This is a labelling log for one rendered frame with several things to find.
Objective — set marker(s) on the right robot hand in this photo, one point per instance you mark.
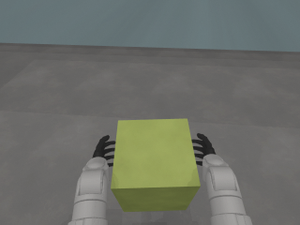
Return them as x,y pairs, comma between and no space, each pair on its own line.
206,148

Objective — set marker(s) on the carton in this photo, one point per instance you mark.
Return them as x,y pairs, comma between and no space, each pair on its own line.
154,165

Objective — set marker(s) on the left robot hand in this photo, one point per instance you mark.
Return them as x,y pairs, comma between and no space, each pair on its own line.
101,151

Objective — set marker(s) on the robot right forearm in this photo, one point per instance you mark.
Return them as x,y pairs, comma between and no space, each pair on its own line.
223,192

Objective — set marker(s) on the robot left forearm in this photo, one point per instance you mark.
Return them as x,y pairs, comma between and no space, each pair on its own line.
91,196

